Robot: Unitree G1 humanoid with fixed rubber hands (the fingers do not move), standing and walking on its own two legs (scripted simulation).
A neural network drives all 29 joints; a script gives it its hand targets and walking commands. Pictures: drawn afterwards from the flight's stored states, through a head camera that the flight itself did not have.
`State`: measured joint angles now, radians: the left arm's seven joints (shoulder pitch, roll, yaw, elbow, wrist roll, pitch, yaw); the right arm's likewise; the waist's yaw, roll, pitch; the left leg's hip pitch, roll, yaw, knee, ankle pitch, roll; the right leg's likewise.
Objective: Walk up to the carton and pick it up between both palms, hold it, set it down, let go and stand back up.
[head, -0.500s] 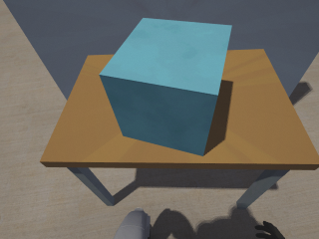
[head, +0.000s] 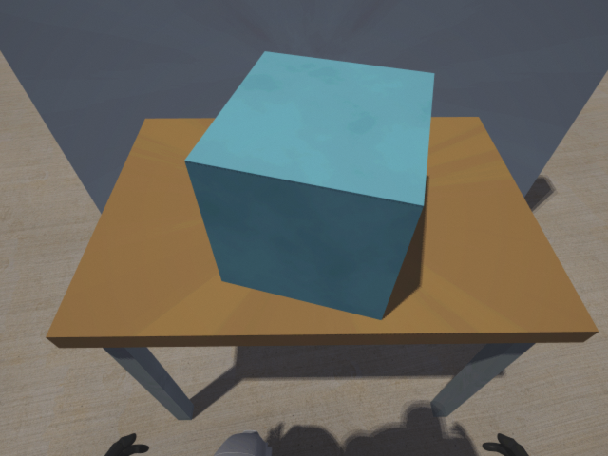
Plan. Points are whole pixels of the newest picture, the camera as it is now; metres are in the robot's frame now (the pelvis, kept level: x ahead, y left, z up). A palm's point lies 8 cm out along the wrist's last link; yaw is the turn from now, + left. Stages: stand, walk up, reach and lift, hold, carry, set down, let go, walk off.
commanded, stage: walk up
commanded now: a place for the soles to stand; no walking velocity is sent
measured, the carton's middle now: (321, 183) +0.50 +0.00 +0.06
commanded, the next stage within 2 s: none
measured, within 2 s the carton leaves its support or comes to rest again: neither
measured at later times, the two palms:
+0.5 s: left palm out of the picture +0.12 +0.26 -0.10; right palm out of the picture +0.14 -0.27 -0.07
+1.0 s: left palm out of the picture +0.08 +0.28 -0.10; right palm (504, 421) +0.19 -0.25 -0.08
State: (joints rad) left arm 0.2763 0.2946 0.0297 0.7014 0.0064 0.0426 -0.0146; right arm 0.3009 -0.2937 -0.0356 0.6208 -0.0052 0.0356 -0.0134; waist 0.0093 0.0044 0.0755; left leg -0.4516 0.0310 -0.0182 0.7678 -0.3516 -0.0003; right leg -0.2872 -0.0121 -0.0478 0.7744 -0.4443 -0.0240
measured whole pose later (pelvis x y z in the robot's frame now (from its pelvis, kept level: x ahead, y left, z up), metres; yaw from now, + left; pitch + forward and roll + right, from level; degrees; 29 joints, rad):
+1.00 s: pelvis +0.01 -0.01 +0.00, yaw +10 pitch -3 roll -1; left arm 0.22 0.33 0.01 0.63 0.01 0.08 -0.03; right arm 0.24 -0.30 -0.03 0.59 -0.01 0.02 -0.01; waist 0.02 0.00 0.12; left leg -0.45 -0.04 -0.16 0.76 -0.25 -0.04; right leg -0.21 -0.06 -0.21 0.76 -0.50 -0.02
